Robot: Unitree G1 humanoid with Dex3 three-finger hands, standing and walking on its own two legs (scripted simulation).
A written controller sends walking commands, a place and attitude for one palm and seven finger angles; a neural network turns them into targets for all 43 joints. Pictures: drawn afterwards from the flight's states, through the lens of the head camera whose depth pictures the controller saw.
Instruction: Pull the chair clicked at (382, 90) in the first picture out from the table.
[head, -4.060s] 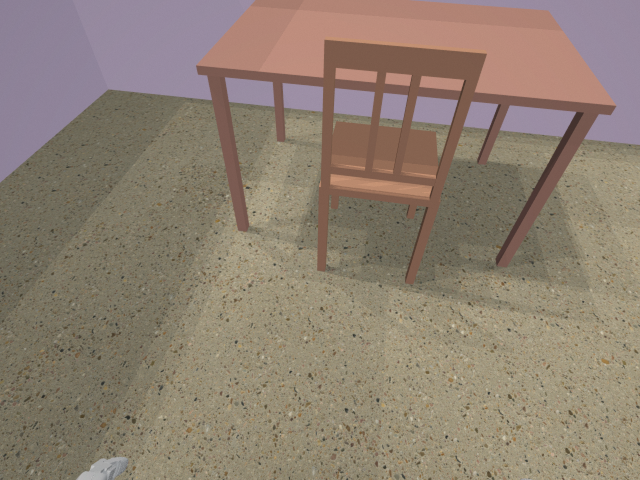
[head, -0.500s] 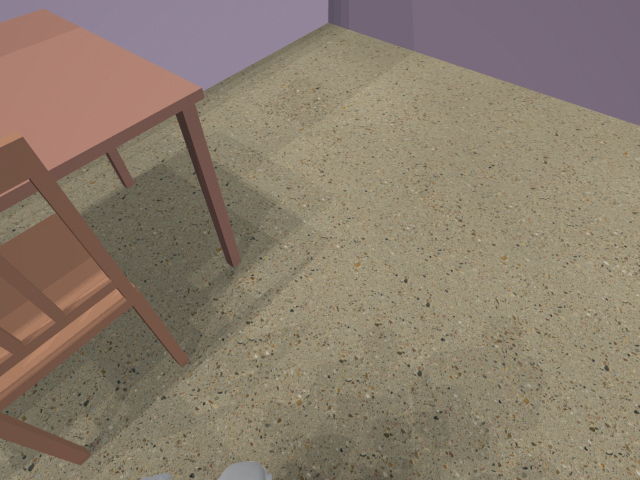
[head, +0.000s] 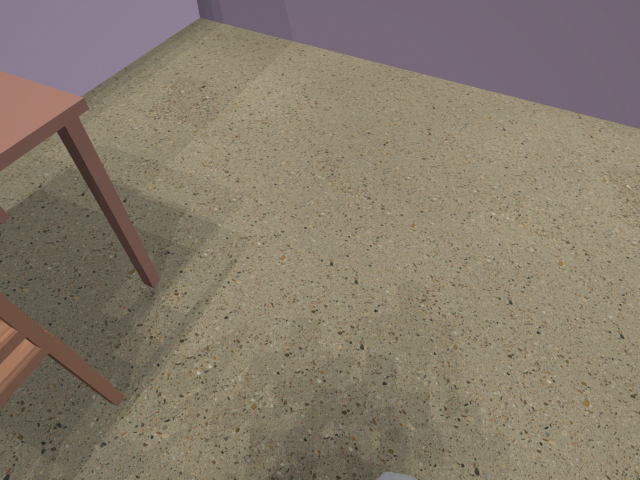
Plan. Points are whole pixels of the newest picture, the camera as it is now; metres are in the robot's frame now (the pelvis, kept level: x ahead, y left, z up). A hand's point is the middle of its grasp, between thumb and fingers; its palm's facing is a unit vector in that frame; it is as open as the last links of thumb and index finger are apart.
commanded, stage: walk to a spot facing it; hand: left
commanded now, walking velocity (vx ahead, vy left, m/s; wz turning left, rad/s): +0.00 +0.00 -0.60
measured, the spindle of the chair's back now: out of the picture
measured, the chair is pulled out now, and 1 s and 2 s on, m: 0.00 0.00 0.00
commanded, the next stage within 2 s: turn to face it in 1.06 s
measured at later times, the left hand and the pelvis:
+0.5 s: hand out of the picture +0.11 +0.14 -0.15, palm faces -0.20 -0.95 -0.23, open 7.4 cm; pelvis -0.01 -0.03 +0.00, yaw -16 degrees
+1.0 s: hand (267, 405) +0.25 +0.10 -0.18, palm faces -0.55 -0.81 -0.17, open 7.4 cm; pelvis +0.07 -0.03 +0.00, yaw -36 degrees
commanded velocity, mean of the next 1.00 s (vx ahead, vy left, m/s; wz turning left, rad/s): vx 0.08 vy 0.00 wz -0.60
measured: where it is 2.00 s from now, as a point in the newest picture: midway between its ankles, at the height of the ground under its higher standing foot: outside the picture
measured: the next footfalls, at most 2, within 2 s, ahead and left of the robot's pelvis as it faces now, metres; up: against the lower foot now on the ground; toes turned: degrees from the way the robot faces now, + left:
right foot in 0.10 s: +0.03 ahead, -0.14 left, +0.00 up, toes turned -10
left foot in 0.62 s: +0.08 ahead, +0.09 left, +0.00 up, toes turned -18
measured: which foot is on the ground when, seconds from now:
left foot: down 0.00-0.10, up 0.12-0.60, down 0.62-1.00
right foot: up 0.00-0.08, down 0.10-0.62, up 0.64-1.00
